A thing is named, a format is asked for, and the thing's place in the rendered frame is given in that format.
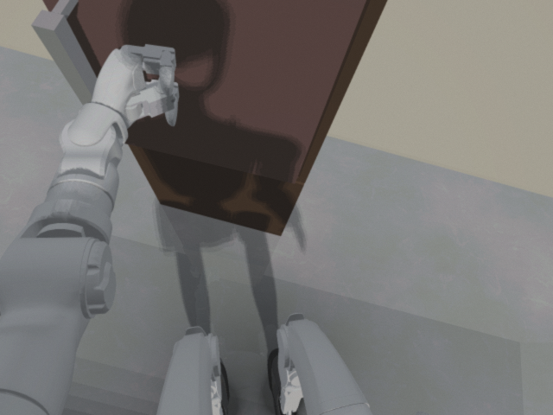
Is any handle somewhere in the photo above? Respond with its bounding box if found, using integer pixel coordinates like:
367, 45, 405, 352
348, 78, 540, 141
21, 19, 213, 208
31, 0, 97, 105

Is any robot left shin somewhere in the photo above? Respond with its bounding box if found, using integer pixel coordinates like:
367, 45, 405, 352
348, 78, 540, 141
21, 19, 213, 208
173, 327, 223, 415

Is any left robot hand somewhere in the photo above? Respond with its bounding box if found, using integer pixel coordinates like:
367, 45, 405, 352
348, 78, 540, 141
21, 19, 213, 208
91, 44, 179, 129

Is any robot left forearm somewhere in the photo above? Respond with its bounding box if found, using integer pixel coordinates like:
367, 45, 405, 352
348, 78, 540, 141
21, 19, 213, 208
0, 103, 128, 316

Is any robot left thigh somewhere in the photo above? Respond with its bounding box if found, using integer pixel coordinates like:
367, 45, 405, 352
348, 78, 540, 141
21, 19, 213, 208
156, 333, 221, 415

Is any cupboard door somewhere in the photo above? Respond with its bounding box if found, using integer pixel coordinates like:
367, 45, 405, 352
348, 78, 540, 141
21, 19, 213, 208
42, 0, 366, 184

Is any left robot upper arm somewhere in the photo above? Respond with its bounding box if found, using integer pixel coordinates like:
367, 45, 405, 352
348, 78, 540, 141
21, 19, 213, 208
0, 237, 117, 415

